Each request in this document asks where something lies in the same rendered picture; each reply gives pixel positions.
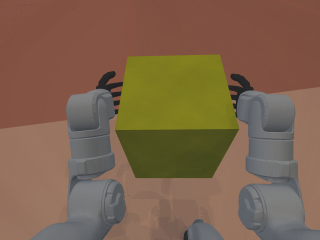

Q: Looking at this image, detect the robot right hand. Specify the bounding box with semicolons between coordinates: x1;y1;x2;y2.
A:
228;73;254;118

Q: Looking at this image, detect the robot right thigh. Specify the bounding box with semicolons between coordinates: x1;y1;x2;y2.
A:
187;222;224;240

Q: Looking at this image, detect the robot right forearm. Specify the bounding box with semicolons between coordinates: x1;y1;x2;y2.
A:
236;90;305;221

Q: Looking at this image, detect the left robot upper arm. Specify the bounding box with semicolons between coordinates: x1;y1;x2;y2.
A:
30;179;126;240

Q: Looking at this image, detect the robot right shin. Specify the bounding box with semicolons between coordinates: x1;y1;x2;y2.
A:
192;218;204;225

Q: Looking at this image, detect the right robot upper arm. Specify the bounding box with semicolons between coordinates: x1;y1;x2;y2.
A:
238;183;320;240

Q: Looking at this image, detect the robot left hand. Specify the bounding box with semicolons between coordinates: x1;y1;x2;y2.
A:
96;71;123;114

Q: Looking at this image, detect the robot left forearm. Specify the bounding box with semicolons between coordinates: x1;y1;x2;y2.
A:
66;89;116;217

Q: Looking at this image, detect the carton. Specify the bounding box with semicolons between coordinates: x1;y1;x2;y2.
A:
115;54;239;178

